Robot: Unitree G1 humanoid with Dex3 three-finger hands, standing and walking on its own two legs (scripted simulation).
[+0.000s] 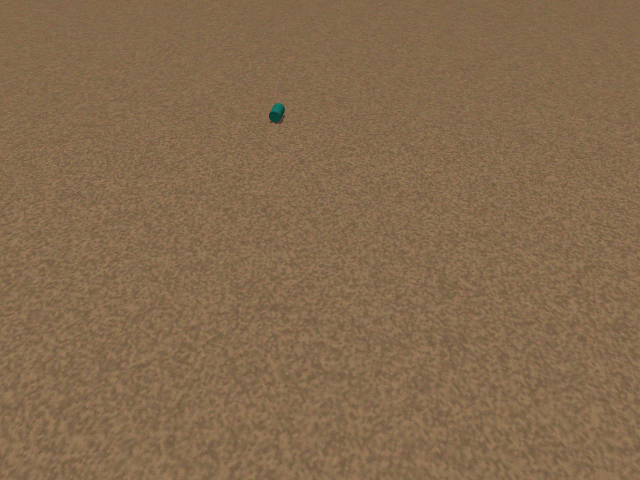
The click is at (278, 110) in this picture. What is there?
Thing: lying can
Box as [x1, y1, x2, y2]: [269, 103, 284, 122]
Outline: 279,103 276,103 273,106 269,114 270,119 275,122 279,120 284,110 283,106
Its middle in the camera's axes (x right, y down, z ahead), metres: -0.27 -0.82 +2.37
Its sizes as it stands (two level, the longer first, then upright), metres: 0.103 0.072 0.072
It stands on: the floor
